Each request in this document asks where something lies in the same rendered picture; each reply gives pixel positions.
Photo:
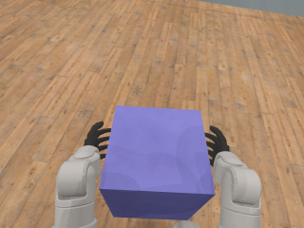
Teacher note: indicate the robot right hand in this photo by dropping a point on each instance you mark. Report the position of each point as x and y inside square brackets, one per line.
[219, 145]

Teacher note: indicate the robot left hand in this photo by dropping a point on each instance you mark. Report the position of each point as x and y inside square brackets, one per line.
[93, 139]

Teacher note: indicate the robot right forearm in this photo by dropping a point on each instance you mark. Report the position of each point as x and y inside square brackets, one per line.
[240, 192]

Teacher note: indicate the robot left forearm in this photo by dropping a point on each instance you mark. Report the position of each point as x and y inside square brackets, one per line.
[75, 190]

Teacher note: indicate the carton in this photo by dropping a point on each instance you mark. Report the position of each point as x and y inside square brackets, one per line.
[156, 164]

